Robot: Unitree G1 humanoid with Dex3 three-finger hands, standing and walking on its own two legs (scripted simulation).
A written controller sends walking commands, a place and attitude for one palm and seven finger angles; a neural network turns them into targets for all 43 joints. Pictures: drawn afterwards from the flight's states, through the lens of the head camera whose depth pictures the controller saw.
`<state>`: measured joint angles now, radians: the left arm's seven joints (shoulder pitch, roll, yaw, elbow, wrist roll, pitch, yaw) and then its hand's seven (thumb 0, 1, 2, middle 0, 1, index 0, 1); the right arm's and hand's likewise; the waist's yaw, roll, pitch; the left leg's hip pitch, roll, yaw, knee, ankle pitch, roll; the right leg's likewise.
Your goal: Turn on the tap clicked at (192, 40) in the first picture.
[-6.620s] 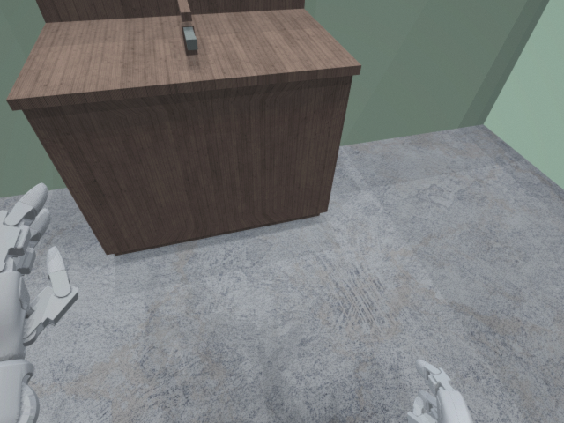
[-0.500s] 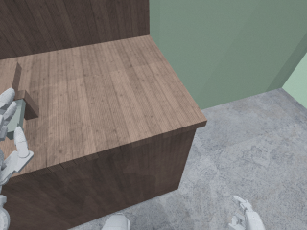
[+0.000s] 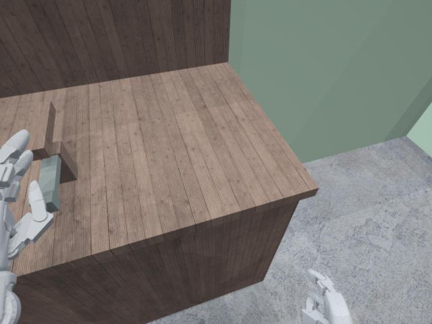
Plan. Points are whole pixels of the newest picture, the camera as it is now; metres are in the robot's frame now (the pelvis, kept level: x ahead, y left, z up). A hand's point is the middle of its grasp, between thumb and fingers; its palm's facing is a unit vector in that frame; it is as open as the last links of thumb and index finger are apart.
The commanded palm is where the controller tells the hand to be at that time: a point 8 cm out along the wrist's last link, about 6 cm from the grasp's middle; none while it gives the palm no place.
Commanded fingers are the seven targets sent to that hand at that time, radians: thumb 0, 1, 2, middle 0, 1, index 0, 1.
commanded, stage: come to a stop and stand still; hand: left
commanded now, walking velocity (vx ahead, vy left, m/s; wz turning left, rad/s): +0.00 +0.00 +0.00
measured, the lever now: (47, 202) +0.27 +0.31 +0.10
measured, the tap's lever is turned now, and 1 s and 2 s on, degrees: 0 0 0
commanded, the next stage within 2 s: look again from close up in 0.76 s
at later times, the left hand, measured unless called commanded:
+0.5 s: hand (3, 203) +0.23 +0.31 +0.17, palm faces +0.43 -0.84 -0.33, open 7.4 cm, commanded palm +0.16 +0.33 +0.18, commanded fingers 0.00 0.90 0.90 -0.20 -0.30 -0.20 -0.30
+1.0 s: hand (18, 199) +0.24 +0.30 +0.16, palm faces +0.38 -0.86 -0.35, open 7.4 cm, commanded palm +0.18 +0.34 +0.18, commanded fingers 0.00 0.90 0.90 -0.20 -0.30 -0.20 -0.30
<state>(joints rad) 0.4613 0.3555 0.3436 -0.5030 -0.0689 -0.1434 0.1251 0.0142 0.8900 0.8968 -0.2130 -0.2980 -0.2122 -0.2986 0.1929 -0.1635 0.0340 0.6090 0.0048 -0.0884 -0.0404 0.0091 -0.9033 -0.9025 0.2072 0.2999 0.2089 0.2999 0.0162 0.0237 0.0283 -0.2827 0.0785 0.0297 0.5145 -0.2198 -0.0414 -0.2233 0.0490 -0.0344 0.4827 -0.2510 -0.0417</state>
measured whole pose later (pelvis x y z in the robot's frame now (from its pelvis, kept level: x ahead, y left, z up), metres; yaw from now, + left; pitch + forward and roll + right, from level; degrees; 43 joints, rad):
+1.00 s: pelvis +0.02 +0.06 +0.01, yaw -1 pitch -1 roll -1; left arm 0.41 0.35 0.35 -0.48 -0.04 -0.19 0.11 0.02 0.89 0.90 -0.21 -0.30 -0.21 -0.30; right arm 0.18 -0.20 0.01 0.57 0.01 -0.12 -0.03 0.01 -0.91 -0.90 0.20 0.30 0.21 0.30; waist 0.03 -0.03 0.07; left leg -0.22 0.00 0.06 0.46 -0.23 0.05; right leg -0.15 -0.02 0.01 0.38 -0.22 0.04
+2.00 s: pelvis -0.05 +0.00 -0.01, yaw -2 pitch +1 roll -2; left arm 0.48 0.44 0.46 -0.58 -0.06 -0.25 0.07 0.01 0.89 0.90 -0.21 -0.30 -0.21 -0.30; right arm 0.21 -0.19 -0.04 0.56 -0.02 -0.14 -0.04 0.01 -0.91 -0.90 0.20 0.30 0.20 0.30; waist 0.01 -0.01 0.15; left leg -0.41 0.09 0.01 0.58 -0.18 -0.03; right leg -0.37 0.06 -0.05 0.56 -0.28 -0.01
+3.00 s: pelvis -0.05 -0.07 +0.00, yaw +0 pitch -1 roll -2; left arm 0.49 0.37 0.38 -0.56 -0.05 -0.20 0.15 0.01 0.89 0.90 -0.21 -0.30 -0.21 -0.30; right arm 0.20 -0.20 -0.02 0.59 0.03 -0.10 -0.02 0.01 -0.91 -0.90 0.20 0.30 0.20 0.30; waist -0.02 0.02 0.09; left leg -0.24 0.02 0.00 0.58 -0.32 0.01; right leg -0.23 0.00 -0.10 0.49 -0.25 -0.01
